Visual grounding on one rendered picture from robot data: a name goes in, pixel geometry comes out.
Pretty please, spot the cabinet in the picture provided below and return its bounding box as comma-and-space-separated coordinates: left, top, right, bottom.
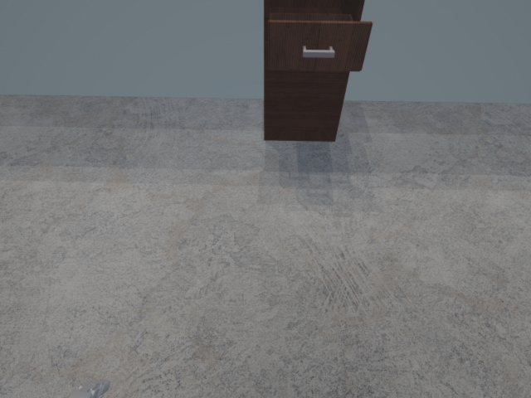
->
264, 0, 365, 142

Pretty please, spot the drawer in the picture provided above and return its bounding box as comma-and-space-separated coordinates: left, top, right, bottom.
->
268, 13, 373, 71

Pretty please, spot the handle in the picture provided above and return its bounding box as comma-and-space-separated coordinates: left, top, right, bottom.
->
303, 46, 335, 58

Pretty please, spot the left robot hand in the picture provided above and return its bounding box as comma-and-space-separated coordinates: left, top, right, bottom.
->
66, 380, 110, 398

